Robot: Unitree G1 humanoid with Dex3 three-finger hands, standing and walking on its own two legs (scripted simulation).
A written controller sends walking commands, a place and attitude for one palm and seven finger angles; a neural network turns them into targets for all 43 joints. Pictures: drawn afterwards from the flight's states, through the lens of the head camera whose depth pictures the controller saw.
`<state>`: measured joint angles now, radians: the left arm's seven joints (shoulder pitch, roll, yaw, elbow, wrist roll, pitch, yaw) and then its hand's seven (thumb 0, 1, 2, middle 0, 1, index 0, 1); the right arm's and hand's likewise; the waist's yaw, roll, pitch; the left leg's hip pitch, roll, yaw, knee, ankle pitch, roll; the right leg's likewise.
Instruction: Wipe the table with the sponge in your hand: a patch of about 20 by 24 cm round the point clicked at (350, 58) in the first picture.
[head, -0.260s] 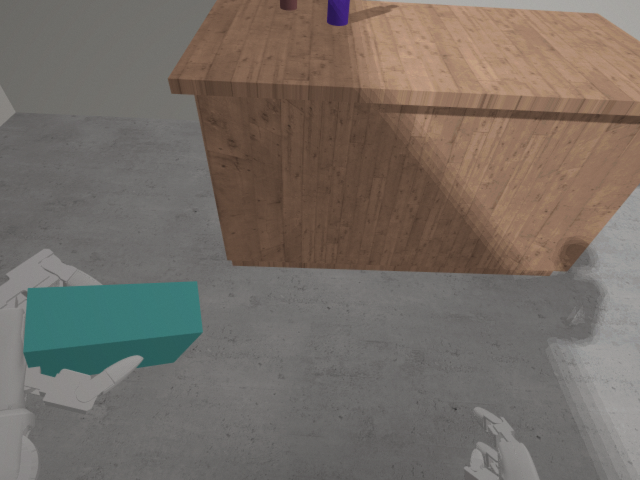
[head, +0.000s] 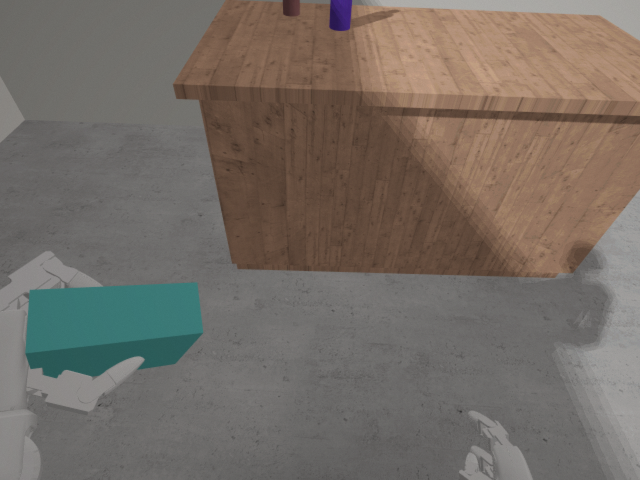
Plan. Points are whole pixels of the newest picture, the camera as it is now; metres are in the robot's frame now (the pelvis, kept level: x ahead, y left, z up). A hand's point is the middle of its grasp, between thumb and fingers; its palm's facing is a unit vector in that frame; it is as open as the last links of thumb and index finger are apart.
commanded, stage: look at it before walking up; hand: left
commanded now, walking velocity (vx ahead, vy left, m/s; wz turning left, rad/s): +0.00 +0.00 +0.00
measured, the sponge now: (141, 331) +0.23 +0.20 +0.14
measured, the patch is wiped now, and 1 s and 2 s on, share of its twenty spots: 0.00 0.00 0.00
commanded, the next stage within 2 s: walk to a spot facing it in 0.14 s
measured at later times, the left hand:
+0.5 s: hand (80, 326) +0.21 +0.24 +0.16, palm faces +0.44 -0.81 -0.39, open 9.5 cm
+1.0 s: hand (145, 236) +0.32 +0.22 +0.17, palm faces +0.41 -0.81 -0.42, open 9.5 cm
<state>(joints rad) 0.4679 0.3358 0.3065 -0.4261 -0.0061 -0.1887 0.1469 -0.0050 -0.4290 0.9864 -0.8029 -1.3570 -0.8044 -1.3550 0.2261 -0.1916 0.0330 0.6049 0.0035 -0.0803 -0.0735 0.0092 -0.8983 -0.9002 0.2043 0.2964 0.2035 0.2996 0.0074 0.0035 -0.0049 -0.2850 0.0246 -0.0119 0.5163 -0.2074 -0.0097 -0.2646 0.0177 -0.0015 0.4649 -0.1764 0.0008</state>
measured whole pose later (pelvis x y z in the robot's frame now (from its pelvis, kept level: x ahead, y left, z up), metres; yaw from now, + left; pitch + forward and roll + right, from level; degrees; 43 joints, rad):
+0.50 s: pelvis +0.01 +0.00 -0.01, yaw +1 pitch -2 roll -2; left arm 0.47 0.34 0.33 -0.44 0.01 -0.18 0.17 -0.01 -0.43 0.99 -0.80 -1.36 -0.81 -1.36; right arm 0.26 -0.19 0.02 0.61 -0.01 -0.08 -0.09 0.01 -0.90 -0.90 0.20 0.30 0.20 0.30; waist -0.02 0.02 -0.02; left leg -0.31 0.04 -0.03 0.59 -0.25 0.00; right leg -0.29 0.02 -0.04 0.58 -0.37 -0.02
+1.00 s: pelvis +0.11 -0.02 +0.00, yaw +0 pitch -1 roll +0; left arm 0.47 0.36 0.35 -0.48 0.00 -0.20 0.16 -0.01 -0.43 0.99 -0.80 -1.36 -0.81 -1.36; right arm 0.23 -0.14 0.03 0.61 0.00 -0.11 -0.06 0.01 -0.90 -0.90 0.20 0.30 0.20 0.30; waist 0.00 0.01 0.02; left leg -0.20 0.13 0.14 0.52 -0.29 -0.04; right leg -0.47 -0.07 -0.11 0.90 -0.40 0.02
